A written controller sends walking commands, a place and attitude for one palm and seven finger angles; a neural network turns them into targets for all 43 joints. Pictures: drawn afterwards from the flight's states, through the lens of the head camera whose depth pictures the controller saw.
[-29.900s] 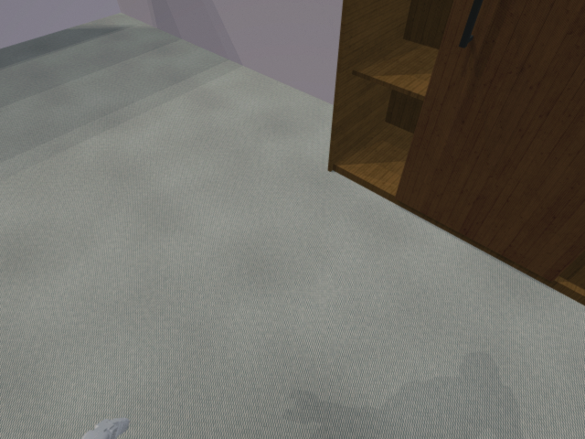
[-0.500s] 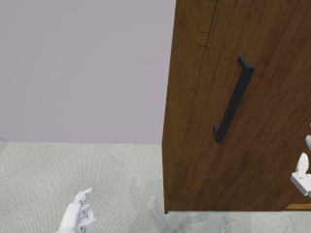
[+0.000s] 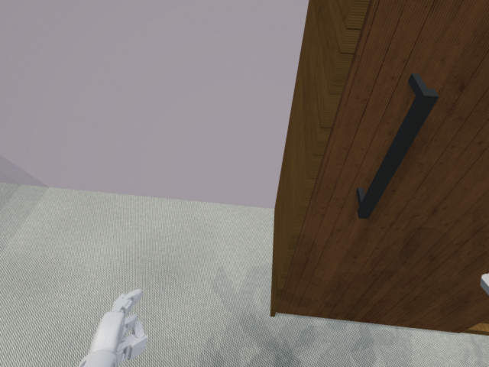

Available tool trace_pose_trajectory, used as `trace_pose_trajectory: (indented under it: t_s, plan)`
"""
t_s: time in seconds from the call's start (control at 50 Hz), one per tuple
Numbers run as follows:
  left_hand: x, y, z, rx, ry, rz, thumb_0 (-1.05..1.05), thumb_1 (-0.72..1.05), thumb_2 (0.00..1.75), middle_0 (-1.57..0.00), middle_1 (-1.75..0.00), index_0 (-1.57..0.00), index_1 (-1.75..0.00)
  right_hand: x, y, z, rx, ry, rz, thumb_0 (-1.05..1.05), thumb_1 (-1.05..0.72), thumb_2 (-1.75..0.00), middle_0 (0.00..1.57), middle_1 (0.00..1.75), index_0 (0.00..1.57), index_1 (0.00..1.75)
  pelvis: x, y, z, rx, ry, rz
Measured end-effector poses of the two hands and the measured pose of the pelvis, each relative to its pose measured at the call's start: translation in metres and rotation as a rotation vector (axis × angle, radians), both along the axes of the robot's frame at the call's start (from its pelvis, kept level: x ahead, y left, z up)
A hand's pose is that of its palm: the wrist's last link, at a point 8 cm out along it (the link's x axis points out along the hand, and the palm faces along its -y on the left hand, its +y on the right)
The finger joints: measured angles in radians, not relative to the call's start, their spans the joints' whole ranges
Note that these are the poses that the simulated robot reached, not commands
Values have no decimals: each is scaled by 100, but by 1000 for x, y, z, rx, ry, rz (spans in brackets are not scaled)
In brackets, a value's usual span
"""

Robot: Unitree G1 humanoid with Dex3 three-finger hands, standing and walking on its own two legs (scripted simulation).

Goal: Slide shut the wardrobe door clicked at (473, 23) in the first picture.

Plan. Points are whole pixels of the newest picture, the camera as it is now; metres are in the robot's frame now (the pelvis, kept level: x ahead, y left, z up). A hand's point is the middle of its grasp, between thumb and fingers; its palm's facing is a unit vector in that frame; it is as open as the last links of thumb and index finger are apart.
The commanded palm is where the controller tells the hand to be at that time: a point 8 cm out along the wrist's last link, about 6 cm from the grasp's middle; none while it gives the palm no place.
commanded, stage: step back with the hand held close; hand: right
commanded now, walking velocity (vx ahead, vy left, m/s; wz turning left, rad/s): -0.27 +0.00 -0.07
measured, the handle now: (386, 157) +0.41 -0.21 +0.15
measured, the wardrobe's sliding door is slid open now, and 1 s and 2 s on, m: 0.00 0.00 0.00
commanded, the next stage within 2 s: stop stepping back and stand still in 1.24 s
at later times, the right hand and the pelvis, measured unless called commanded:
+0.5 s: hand out of the picture +0.13 -0.29 +0.15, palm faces +0.48 +0.74 -0.47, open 7.4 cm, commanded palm +0.06 -0.32 +0.17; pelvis -0.06 -0.01 -0.02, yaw -3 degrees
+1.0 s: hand out of the picture +0.08 -0.28 +0.16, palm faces +0.48 +0.77 -0.42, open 7.4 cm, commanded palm +0.02 -0.31 +0.17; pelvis -0.12 -0.01 -0.01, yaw +0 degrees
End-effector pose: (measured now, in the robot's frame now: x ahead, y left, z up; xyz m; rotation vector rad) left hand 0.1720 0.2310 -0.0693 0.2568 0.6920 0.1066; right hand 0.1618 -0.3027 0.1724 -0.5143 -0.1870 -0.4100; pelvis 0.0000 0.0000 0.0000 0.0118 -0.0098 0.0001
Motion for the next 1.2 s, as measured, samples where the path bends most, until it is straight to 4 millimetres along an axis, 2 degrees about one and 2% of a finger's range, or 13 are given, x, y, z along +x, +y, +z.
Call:
trace_pose_trajectory:
  t_s: [0.12,0.24,0.44,0.6,0.76,0.88,0.96,1.08,1.14,1.2]
  plan:
    - [-21,-1,-3,9,14,50,1,91,90,-21,-30,-20,-30,-8,-2,-2,-53,26,55,2,-89,-89,21,31,21,31,-12,-8,-5,-12,3,7]
    - [-39,-7,-10,2,21,40,1,90,90,-21,-30,-20,-30,-30,-11,4,-89,-28,17,2,-89,-89,21,31,22,31,-30,-10,-10,-10,1,-2]
    - [-70,-13,-17,21,27,21,1,90,90,-21,-30,-20,-30,-63,-16,-4,-82,-88,1,2,-89,-90,21,31,21,31,-57,-15,-18,6,1,-27]
    - [-79,-15,-22,24,18,-19,1,90,90,-21,-30,-20,-30,-89,-23,0,-136,-143,-41,2,-89,-90,21,31,21,31,-70,-10,-25,12,-17,-65]
    - [-85,-16,-15,60,-6,-38,1,90,90,-21,-30,-20,-30,-103,-20,-4,-113,-187,11,2,-89,-90,21,31,21,31,-91,-15,-28,22,-10,-66]
    - [-96,-24,-8,40,-10,-44,1,90,90,-21,-30,-20,-30,-119,-28,9,-140,-193,-16,2,-89,-90,21,31,22,31,-98,-11,-18,61,18,-73]
    - [-102,-26,-10,19,-6,-66,1,90,90,-21,-30,-20,-30,-126,-20,7,-107,-183,-6,2,-89,-90,21,31,21,31,-110,-6,-16,47,62,-13]
    - [-126,-21,-4,21,-10,-3,1,90,90,-21,-30,-21,-30,-119,1,2,-45,-165,126,2,-89,-90,21,31,21,31,-136,-7,-13,53,29,4]
    - [-141,-15,4,32,-40,38,1,90,90,-21,-30,-21,-30,-128,2,3,-66,-143,178,2,-89,-90,21,31,21,31,-145,-10,-14,60,23,-2]
    - [-159,-9,8,54,-38,67,1,90,90,-21,-30,-21,-30,-144,-6,5,-95,-122,186,2,-89,-89,21,31,22,31,-153,-14,-14,59,26,-4]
